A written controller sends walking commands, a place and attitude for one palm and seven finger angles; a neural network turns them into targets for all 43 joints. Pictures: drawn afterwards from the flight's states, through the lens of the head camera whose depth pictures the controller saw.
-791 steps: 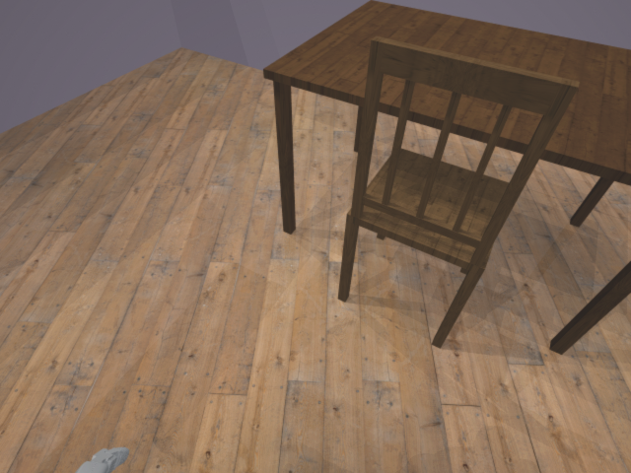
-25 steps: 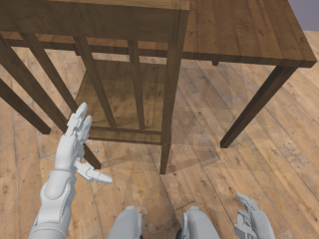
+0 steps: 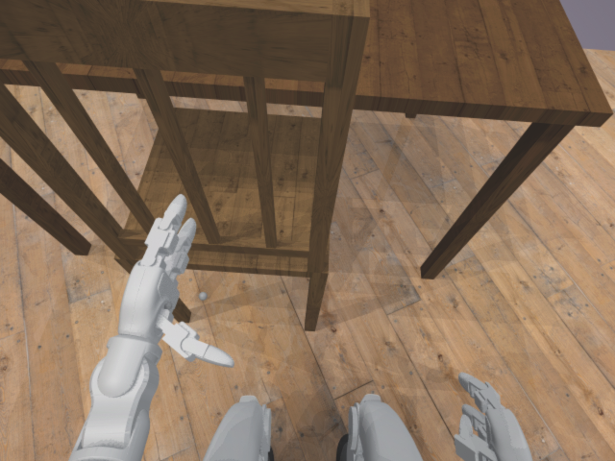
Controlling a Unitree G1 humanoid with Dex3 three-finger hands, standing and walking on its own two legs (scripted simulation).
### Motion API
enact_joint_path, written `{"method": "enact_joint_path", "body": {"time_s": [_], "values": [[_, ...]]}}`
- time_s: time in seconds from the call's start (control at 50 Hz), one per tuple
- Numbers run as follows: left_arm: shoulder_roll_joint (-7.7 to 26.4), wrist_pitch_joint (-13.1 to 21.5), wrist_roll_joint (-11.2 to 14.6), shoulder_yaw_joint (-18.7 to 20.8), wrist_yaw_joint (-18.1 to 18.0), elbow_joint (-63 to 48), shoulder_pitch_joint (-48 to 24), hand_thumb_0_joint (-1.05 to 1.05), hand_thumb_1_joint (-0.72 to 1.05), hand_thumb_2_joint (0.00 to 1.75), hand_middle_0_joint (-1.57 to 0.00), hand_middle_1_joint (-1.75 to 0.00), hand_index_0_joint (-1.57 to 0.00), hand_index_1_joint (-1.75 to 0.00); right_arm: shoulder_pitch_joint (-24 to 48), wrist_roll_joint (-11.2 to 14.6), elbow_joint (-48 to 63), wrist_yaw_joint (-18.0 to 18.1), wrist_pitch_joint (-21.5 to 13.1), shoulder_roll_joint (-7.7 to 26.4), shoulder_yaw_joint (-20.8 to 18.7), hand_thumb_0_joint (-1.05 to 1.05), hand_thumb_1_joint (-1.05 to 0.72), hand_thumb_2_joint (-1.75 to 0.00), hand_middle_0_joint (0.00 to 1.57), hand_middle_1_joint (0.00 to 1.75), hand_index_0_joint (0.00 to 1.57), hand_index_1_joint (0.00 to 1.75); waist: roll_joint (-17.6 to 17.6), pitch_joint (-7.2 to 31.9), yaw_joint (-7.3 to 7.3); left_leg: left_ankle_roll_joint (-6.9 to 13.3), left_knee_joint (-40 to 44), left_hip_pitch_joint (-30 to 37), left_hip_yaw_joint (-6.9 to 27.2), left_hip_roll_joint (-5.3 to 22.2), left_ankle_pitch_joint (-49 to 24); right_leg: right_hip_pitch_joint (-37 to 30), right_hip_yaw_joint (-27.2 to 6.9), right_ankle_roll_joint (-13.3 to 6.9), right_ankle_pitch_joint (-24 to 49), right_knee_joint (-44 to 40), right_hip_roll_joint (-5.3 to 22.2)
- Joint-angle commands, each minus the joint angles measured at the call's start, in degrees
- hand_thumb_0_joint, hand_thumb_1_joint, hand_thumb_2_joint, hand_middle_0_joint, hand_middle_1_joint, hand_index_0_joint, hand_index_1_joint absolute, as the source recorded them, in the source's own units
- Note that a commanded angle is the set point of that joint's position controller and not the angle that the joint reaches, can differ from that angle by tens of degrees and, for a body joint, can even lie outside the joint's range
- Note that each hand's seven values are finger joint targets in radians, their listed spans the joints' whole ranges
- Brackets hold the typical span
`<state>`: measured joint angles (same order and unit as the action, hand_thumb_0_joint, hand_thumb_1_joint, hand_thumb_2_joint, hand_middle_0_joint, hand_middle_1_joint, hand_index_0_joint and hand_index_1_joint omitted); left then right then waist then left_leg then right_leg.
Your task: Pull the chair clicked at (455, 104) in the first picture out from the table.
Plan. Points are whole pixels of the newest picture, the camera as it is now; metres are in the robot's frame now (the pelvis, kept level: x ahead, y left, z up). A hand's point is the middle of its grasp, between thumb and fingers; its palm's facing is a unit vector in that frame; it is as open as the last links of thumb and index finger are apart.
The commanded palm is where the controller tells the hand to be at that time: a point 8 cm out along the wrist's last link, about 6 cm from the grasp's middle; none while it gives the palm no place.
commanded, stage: push the fingers through the gap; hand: left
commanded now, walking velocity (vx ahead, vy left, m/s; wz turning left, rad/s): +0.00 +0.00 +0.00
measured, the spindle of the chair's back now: (190, 178) +0.46 +0.17 +0.05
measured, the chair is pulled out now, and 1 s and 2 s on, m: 0.00 0.00 0.00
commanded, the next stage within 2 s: hook a spindle and tug to test in 1.48 s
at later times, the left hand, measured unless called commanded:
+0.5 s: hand (200, 252) +0.37 +0.15 +0.01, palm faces -0.08 -1.00 -0.05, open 17.0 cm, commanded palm +0.35 +0.20 +0.02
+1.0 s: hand (207, 223) +0.41 +0.14 +0.02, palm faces -0.05 -1.00 -0.05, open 16.9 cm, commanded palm +0.39 +0.20 +0.02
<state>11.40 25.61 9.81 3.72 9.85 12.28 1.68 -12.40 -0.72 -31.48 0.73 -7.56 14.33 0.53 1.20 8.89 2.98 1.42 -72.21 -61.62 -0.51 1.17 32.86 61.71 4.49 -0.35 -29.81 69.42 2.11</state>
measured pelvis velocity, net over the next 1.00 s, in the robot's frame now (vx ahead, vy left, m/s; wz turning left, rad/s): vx -0.01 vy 0.00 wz -0.01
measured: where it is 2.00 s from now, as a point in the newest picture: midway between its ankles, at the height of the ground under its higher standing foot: outside the picture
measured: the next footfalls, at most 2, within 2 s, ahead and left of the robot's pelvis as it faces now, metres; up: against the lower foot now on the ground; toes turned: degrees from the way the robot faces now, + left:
none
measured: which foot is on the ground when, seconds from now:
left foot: down 0.00-1.00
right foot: down 0.00-1.00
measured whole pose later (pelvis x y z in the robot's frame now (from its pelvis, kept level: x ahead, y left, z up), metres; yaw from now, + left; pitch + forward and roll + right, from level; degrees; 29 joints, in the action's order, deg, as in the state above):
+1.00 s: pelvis -0.01 +0.00 -0.01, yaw -1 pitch +24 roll -2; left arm 14.5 26.4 7.1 12.0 7.9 38.5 -25.9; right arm -14.0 -1.3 -34.9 -0.2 -3.9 14.8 1.1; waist 1.6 8.5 5.5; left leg 1.7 -73.5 -65.4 -1.0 1.4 32.1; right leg 65.7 3.9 -0.2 -28.7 70.6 1.9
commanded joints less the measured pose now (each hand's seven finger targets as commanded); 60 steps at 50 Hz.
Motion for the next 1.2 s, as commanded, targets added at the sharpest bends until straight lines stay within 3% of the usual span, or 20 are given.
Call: {"method": "enact_joint_path", "body": {"time_s": [0.0, 0.06, 0.12, 0.18, 0.22, 0.26, 0.28, 0.34, 0.36, 0.4, 0.5, 0.56, 0.62, 0.74, 0.82, 0.88, 0.98, 1.06, 1.1, 1.18], "values": [[7.14, 5.6, -1.37, 6.86, -4.92, -0.51, -16.52, 0.0, -0.5, 0.3, -0.06, -0.08, -0.06, -0.08, -0.48, -0.31, 3.44, -0.49, -1.77, 7.79, -2.86, 0.0, -0.9, -0.9, 0.2, 0.3, 0.2, 0.3, -0.4, 15.03, 2.25, -0.61, 6.64, 8.72, 3.71, -0.64, -16.02, -5.75, -0.87, -1.17, 10.03, -5.52, -1.61], [5.26, 1.6, -2.36, 4.01, -2.17, 6.61, -16.34, 0.0, -0.5, 0.3, -0.06, -0.08, -0.06, -0.08, -0.48, 0.37, 4.97, -0.98, -0.4, 9.17, -3.0, 0.0, -0.9, -0.9, 0.2, 0.3, 0.2, 0.3, 0.67, 15.16, 1.69, -0.43, 8.22, 7.76, 2.94, -1.03, -12.01, -7.0, -1.29, -1.68, 7.3, -7.21, -1.53], [7.46, -1.1, -0.43, 4.27, 1.06, -1.05, -18.54, 0.0, -0.5, 0.3, -0.06, -0.08, -0.06, -0.08, -1.0, 1.03, 7.36, -0.52, 0.38, 9.47, -3.52, 0.0, -0.9, -0.9, 0.2, 0.3, 0.2, 0.3, 2.93, 25.41, -0.01, -0.48, 9.25, 14.23, 2.56, -0.89, -18.83, -13.9, -2.33, -1.71, 14.27, -8.04, -1.18], [10.24, 0.13, 1.61, 6.52, 1.15, -11.48, -22.08, 0.0, -0.5, 0.3, -0.06, -0.08, -0.06, -0.08, -1.62, 1.02, 7.82, 0.08, -0.05, 8.74, -3.5, 0.0, -0.9, -0.9, 0.2, 0.3, 0.2, 0.3, 4.91, 32.58, -0.6, -0.68, 9.47, 20.43, 3.35, -0.58, -26.94, -17.37, -2.33, -1.42, 20.27, -7.67, -1.19], [10.71, 1.75, 2.44, 8.55, -0.58, -11.49, -20.08, 0.0, -0.5, 0.3, -0.06, -0.08, -0.06, -0.08, -2.12, 0.69, 6.81, 0.09, -0.41, 8.03, -3.14, 0.0, -0.9, -0.9, 0.2, 0.3, 0.2, 0.3, 2.69, 30.32, -0.44, -0.7, 9.26, 19.43, 3.58, -0.53, -28.5, -17.89, -2.09, -1.25, 21.95, -7.62, -1.34], [10.75, 3.17, 1.55, 9.7, -2.53, -5.73, -21.53, 0.0, -0.5, 0.3, -0.06, -0.08, -0.06, -0.08, -2.35, 0.34, 4.97, 0.2, -0.46, 7.98, -2.84, 0.0, -0.9, -0.9, 0.2, 0.3, 0.2, 0.3, -1.59, 25.09, 1.13, -0.4, 8.24, 14.33, 3.54, -0.43, -24.56, -15.18, -1.73, -0.92, 19.32, -7.09, -1.68], [8.28, 3.91, 0.62, 7.21, -2.84, -3.07, -24.04, 0.0, -0.5, 0.3, -0.06, -0.08, -0.06, -0.08, -2.07, 0.23, 4.23, 0.09, -0.52, 7.84, -2.72, 0.0, -0.9, -0.9, 0.2, 0.3, 0.2, 0.3, -2.43, 21.53, 2.45, -0.28, 7.86, 12.06, 3.32, -0.5, -21.44, -12.95, -1.76, -0.74, 16.92, -7.18, -1.69], [6.77, 4.57, -1.18, 5.42, -2.15, 5.15, -26.5, 0.0, -0.5, 0.3, -0.06, -0.08, -0.06, -0.08, -2.4, 0.12, 2.6, -0.22, -0.53, 8.64, -2.95, 0.0, -0.9, -0.9, 0.2, 0.3, 0.2, 0.3, -0.96, 16.42, 3.38, -0.37, 7.46, 9.42, 3.26, -0.6, -15.35, -7.81, -1.61, -1.15, 10.84, -7.43, -1.72], [6.44, 4.22, -1.74, 4.42, -1.43, 6.36, -26.91, 0.0, -0.5, 0.3, -0.06, -0.08, -0.06, -0.08, -2.31, 0.19, 2.95, -0.33, -0.4, 8.85, -2.96, 0.0, -0.9, -0.9, 0.2, 0.3, 0.2, 0.3, 1.86, 16.42, 2.82, -0.42, 7.71, 9.92, 2.9, -0.8, -15.02, -7.31, -1.76, -1.5, 10.09, -7.53, -1.61], [6.84, 2.71, -1.57, 4.3, 0.09, 8.17, -28.07, 0.0, -0.5, 0.3, -0.06, -0.08, -0.06, -0.08, -2.74, 0.41, 3.26, -0.47, 0.12, 9.45, -3.19, 0.0, -0.9, -0.9, 0.2, 0.3, 0.2, 0.3, 2.79, 18.36, 2.46, -0.64, 8.49, 11.72, 3.15, -0.73, -15.23, -7.53, -1.69, -1.72, 9.98, -7.9, -1.52], [10.74, 1.68, 0.23, 8.18, 0.6, 0.32, -29.61, 0.0, -0.5, 0.3, -0.06, -0.08, -0.06, -0.08, -3.42, 0.54, 5.18, -0.26, 0.86, 9.07, -3.41, 0.0, -0.9, -0.9, 0.2, 0.3, 0.2, 0.3, 5.68, 29.41, 0.23, -1.06, 9.14, 19.01, 3.45, -0.57, -26.23, -13.65, -2.0, -1.65, 18.65, -7.06, -1.38], [12.55, 3.16, 0.48, 10.8, -1.85, 0.07, -32.14, 0.0, -0.5, 0.3, -0.06, -0.08, -0.06, -0.08, -3.55, 0.22, 4.31, -0.16, 0.82, 8.62, -3.13, 0.0, -0.9, -0.9, 0.2, 0.3, 0.2, 0.3, 2.71, 28.23, 1.08, -0.97, 8.59, 17.69, 3.69, -0.41, -26.34, -13.8, -1.92, -1.22, 19.37, -6.81, -1.7], [9.95, 4.58, -0.59, 9.22, -3.45, 3.91, -33.06, 0.0, -0.5, 0.3, -0.06, -0.08, -0.06, -0.08, -3.68, -0.13, 3.14, -0.55, 0.79, 8.28, -3.02, 0.0, -0.9, -0.9, 0.2, 0.3, 0.2, 0.3, 1.35, 24.54, 2.03, -0.81, 8.18, 14.37, 3.24, -0.51, -22.88, -12.07, -1.97, -1.03, 17.34, -6.7, -1.72], [8.54, 2.97, -2.24, 6.53, -1.07, 14.29, -36.46, 0.0, -0.5, 0.3, -0.06, -0.08, -0.06, -0.08, -4.72, 0.25, 2.19, -0.91, 1.88, 9.55, -3.28, 0.0, -0.9, -0.9, 0.2, 0.3, 0.2, 0.3, 0.99, 19.93, 3.45, -0.73, 8.67, 11.39, 3.07, -0.57, -16.2, -8.56, -1.97, -1.45, 11.52, -8.0, -1.82], [10.38, 3.11, -1.15, 8.37, -0.51, 11.8, -41.53, 0.0, -0.5, 0.3, -0.06, -0.08, -0.06, -0.08, -5.12, 0.24, 2.75, -0.63, 2.06, 9.43, -3.28, 0.0, -0.9, -0.9, 0.2, 0.3, 0.2, 0.3, 3.16, 25.07, 2.76, -0.73, 8.74, 14.14, 3.09, -0.77, -19.23, -10.71, -2.31, -1.51, 13.92, -7.92, -1.78], [14.26, 4.74, -1.02, 11.86, -1.67, 10.7, -45.29, 0.0, -0.5, 0.3, -0.06, -0.08, -0.06, -0.08, -5.6, -0.07, 2.13, -0.31, 1.91, 9.4, -3.11, 0.0, -0.9, -0.9, 0.2, 0.3, 0.2, 0.3, 3.37, 27.66, 2.66, -0.79, 8.11, 15.02, 3.34, -0.72, -21.11, -11.15, -2.53, -1.33, 15.34, -7.21, -1.87], [14.44, 6.08, -2.65, 12.33, -3.0, 16.15, -48.3, 0.0, -0.5, 0.3, -0.06, -0.08, -0.06, -0.08, -6.46, -0.69, 0.84, -0.56, 1.85, 9.26, -2.93, 0.0, -0.9, -0.9, 0.2, 0.3, 0.2, 0.3, 3.0, 26.97, 3.38, -0.73, 7.35, 12.98, 3.05, -0.77, -20.12, -10.25, -2.57, -1.23, 14.69, -6.53, -1.96], [12.42, 4.3, -3.31, 10.83, -1.72, 25.2, -49.36, 0.0, -0.5, 0.3, -0.06, -0.08, -0.06, -0.08, -7.32, -0.42, 0.52, -0.95, 2.76, 9.72, -2.94, 0.0, -0.9, -0.9, 0.2, 0.3, 0.2, 0.3, 1.22, 23.09, 4.63, -0.4, 7.56, 9.33, 2.66, -0.89, -15.84, -8.49, -2.57, -1.25, 11.51, -7.35, -2.11], [12.15, 3.69, -3.0, 10.74, -0.96, 25.5, -48.68, 0.0, -0.5, 0.3, -0.06, -0.08, -0.06, -0.08, -7.7, -0.34, 0.95, -1.29, 3.18, 9.89, -3.05, 0.0, -0.9, -0.9, 0.2, 0.3, 0.2, 0.3, 3.02, 24.43, 3.72, -0.57, 8.0, 10.5, 2.54, -0.88, -17.01, -9.09, -2.54, -1.53, 12.28, -7.43, -2.12], [12.1, 4.49, -1.84, 10.86, -0.81, 20.67, -49.32, 0.0, -0.5, 0.3, -0.06, -0.08, -0.06, -0.08, -7.93, -0.24, 1.9, -1.49, 3.57, 9.83, -3.45, 0.0, -0.9, -0.9, 0.2, 0.3, 0.2, 0.3, 3.02, 29.2, 3.42, -0.74, 8.22, 14.99, 3.06, -0.53, -21.79, -10.33, -2.36, -1.38, 15.65, -7.33, -2.21]]}}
